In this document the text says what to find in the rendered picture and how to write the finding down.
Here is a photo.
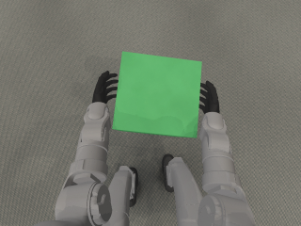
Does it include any right robot upper arm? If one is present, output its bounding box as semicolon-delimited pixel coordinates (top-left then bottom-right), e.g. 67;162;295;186
197;193;255;226

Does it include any carton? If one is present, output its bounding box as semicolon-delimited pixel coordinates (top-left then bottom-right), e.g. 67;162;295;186
112;51;202;138

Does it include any left robot hand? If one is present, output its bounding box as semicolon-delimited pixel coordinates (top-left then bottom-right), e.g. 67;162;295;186
92;71;118;104

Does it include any robot left shin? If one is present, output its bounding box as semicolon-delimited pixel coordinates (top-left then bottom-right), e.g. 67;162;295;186
115;166;134;199

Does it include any robot shin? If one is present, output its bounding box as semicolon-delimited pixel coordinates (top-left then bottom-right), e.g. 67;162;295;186
115;166;134;199
168;157;187;165

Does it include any right robot hand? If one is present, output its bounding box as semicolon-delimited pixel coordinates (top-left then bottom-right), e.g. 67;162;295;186
198;80;220;114

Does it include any robot right shin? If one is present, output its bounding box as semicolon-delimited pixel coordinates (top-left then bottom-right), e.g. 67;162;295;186
168;157;187;165

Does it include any robot left forearm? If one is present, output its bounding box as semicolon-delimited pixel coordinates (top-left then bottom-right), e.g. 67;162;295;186
55;102;111;209

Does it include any robot right forearm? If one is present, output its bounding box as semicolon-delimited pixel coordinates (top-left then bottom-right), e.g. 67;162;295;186
198;112;256;226

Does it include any left robot upper arm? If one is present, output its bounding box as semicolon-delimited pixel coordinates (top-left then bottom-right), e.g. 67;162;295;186
33;182;113;226

